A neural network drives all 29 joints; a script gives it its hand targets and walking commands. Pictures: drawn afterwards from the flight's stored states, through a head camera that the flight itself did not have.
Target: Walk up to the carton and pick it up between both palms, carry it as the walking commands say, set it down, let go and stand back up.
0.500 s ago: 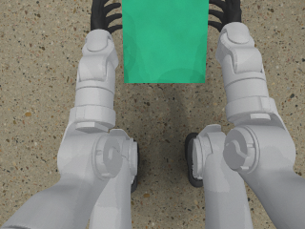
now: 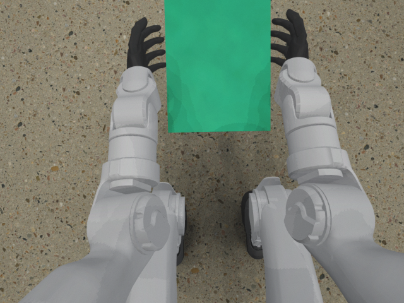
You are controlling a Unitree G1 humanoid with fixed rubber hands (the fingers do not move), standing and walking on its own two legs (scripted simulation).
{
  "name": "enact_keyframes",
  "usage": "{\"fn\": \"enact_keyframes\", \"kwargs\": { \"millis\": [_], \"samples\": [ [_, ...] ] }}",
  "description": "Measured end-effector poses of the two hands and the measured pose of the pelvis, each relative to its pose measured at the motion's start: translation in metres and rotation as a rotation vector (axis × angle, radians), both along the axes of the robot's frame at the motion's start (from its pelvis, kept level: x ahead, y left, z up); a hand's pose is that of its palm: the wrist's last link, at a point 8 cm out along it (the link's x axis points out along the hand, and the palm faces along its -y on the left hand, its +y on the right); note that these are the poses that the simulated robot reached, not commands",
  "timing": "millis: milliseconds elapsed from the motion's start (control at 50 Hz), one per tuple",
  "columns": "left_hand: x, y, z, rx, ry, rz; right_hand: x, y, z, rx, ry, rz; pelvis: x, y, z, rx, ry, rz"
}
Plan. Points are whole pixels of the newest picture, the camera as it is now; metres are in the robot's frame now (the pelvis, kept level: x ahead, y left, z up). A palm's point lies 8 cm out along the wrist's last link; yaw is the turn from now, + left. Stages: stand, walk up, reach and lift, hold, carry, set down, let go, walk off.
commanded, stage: reach and lift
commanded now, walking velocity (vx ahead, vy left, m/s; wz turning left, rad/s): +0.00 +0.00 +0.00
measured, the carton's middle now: (215, 76) +0.52 -0.02 -0.15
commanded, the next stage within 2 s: none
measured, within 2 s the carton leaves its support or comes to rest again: neither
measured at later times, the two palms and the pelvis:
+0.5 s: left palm (124, 62) +0.49 +0.11 +0.01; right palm (313, 51) +0.49 -0.14 +0.01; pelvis +0.01 +0.00 +0.05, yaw +0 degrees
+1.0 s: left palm (95, 51) +0.47 +0.12 +0.08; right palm (344, 34) +0.47 -0.14 +0.08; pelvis +0.03 +0.00 +0.12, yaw -1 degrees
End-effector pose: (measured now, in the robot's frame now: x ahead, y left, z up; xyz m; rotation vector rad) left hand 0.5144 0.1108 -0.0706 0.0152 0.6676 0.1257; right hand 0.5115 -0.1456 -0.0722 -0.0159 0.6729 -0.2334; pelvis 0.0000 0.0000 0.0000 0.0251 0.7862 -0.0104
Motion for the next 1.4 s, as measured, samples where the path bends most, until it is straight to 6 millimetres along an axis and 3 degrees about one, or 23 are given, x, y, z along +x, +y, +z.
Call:
{"fn": "enact_keyframes", "kwargs": {
  "millis": [680,1400],
  "samples": [
    [-0.028,0.002,0.105,0.005,0.009,0.009,-0.026,0.003,0.108,0.012,-0.007,0.001,0.014,-0.001,0.074,0.0,-0.071,-0.01],
    [-0.058,0.006,0.21,-0.007,0.017,0.03,-0.056,0.004,0.215,0.051,-0.016,0.011,0.045,0.003,0.174,-0.015,-0.216,-0.009]
  ]
}}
